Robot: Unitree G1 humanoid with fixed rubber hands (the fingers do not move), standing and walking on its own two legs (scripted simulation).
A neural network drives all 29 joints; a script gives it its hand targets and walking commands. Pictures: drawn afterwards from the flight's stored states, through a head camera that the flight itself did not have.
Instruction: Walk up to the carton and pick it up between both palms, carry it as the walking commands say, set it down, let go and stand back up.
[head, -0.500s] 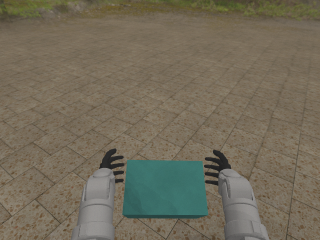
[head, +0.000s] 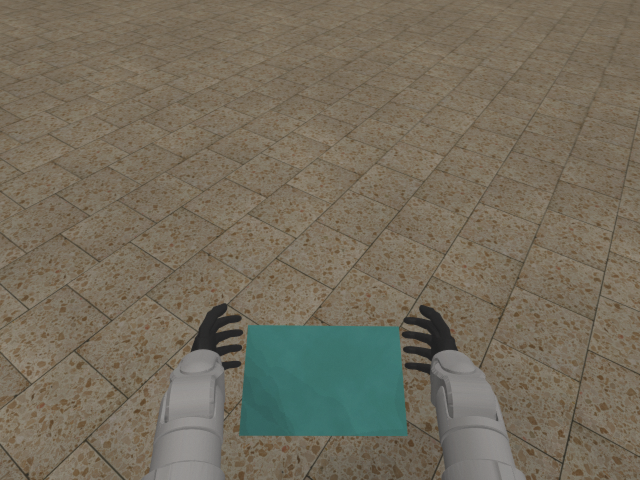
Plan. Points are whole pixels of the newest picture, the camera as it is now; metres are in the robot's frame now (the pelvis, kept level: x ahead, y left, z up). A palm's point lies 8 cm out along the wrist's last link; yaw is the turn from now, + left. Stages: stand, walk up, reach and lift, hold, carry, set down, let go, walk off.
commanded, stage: set down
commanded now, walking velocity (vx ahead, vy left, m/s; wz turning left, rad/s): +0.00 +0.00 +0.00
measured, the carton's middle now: (322, 382) +0.32 +0.01 -0.11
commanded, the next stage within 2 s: none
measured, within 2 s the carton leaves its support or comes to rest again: neither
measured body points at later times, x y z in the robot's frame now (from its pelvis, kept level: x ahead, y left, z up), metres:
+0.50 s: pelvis -0.03 +0.00 -0.04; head +0.10 +0.00 +0.39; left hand +0.33 +0.16 -0.10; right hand +0.33 -0.15 -0.10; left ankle +0.03 +0.12 -0.74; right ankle +0.01 -0.12 -0.74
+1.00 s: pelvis -0.04 +0.00 -0.12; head +0.13 +0.01 +0.29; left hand +0.36 +0.17 -0.19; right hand +0.35 -0.15 -0.18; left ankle +0.03 +0.12 -0.74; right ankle +0.01 -0.12 -0.74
